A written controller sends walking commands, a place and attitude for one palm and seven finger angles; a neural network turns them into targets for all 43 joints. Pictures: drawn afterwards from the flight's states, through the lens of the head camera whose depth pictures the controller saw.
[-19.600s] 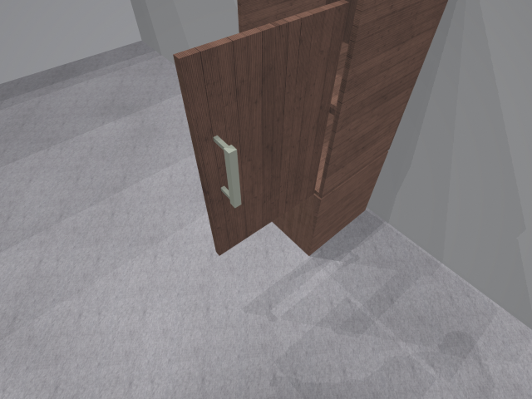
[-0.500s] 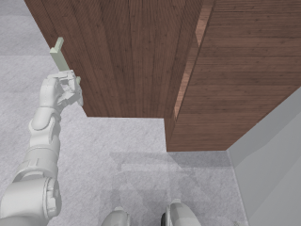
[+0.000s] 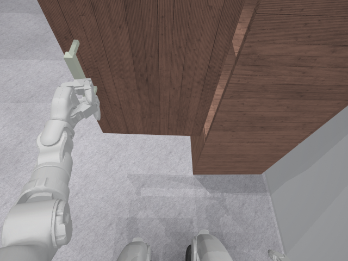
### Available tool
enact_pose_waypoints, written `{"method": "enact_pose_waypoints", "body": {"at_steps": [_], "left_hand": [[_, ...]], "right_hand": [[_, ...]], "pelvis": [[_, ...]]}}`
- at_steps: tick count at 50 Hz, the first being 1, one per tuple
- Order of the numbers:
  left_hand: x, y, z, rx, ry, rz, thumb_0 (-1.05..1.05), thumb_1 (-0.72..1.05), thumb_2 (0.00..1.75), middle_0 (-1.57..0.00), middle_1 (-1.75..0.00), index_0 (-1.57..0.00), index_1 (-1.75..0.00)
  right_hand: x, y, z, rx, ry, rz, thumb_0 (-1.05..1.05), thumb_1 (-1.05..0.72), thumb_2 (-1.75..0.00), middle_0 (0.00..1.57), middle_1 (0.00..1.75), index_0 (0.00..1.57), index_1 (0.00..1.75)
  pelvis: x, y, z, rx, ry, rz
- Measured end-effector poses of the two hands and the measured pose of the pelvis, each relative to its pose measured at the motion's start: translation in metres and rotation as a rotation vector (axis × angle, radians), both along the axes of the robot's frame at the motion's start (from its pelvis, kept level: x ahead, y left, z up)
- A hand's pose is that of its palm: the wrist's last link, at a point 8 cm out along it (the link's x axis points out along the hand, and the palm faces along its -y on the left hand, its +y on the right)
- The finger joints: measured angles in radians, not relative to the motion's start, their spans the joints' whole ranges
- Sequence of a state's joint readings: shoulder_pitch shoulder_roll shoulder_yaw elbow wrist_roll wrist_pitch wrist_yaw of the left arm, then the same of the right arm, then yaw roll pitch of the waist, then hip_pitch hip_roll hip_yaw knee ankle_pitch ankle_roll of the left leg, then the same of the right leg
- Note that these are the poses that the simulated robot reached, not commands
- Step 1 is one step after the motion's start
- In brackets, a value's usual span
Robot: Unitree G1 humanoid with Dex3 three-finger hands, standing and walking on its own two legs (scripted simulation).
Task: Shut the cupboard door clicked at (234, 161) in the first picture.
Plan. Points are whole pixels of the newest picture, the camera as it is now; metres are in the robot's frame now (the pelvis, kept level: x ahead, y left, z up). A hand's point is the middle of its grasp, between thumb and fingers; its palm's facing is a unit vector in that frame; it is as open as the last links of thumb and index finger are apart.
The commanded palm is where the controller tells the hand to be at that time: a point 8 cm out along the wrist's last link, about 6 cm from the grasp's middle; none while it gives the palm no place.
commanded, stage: push the door shut along its arc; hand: left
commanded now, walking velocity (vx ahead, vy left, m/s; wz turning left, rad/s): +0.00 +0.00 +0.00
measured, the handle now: (84, 76) +0.54 +0.21 +0.06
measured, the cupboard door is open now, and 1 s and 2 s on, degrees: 88 77 65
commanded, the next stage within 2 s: pull the fist back off the door in 1.34 s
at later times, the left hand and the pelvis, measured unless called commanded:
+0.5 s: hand (109, 85) +0.51 +0.15 +0.07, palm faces -0.21 -0.98 -0.02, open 3.1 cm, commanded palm +0.50 +0.20 +0.07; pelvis +0.00 +0.00 -0.01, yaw +0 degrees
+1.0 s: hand (119, 67) +0.56 +0.13 +0.07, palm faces -0.32 -0.95 -0.01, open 3.1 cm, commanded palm +0.57 +0.17 +0.07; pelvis -0.01 +0.00 -0.03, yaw -3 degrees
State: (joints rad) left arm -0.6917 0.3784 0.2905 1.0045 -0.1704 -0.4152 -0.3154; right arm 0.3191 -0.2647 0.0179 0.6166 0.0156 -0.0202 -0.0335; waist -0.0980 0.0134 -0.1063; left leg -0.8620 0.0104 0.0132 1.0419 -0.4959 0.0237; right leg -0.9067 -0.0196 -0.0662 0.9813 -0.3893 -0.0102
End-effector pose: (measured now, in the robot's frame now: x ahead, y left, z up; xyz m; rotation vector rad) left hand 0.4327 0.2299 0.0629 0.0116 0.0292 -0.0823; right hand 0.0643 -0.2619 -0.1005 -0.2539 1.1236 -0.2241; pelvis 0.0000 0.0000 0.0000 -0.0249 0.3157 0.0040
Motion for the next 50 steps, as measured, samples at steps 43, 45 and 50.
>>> {"method": "enact_pose_waypoints", "body": {"at_steps": [43, 45, 50], "left_hand": [[0.112, -0.041, 0.008, 0.011, 0.048, -0.210, 0.01, 0.90, 0.90, -1.30, -1.50, -1.30, -1.50], [0.117, -0.041, 0.008, 0.015, 0.048, -0.219, 0.01, 0.90, 0.90, -1.30, -1.50, -1.30, -1.50], [0.127, -0.044, 0.009, 0.009, 0.052, -0.242, 0.01, 0.90, 0.90, -1.30, -1.50, -1.30, -1.50]], "right_hand": [[-0.103, -0.003, -0.009, -0.047, 0.233, -0.159, 0.01, -0.91, -0.90, 0.20, 0.30, 0.20, 0.30], [-0.106, -0.002, -0.010, -0.051, 0.242, -0.162, 0.01, -0.91, -0.90, 0.20, 0.30, 0.20, 0.30], [-0.113, 0.002, -0.011, -0.058, 0.267, -0.169, 0.01, -0.91, -0.90, 0.20, 0.30, 0.20, 0.30]], "pelvis": [[-0.009, -0.003, -0.023, -0.021, 0.130, -0.031], [-0.009, -0.002, -0.025, -0.023, 0.139, -0.030], [-0.009, 0.001, -0.029, -0.030, 0.156, -0.030]]}}
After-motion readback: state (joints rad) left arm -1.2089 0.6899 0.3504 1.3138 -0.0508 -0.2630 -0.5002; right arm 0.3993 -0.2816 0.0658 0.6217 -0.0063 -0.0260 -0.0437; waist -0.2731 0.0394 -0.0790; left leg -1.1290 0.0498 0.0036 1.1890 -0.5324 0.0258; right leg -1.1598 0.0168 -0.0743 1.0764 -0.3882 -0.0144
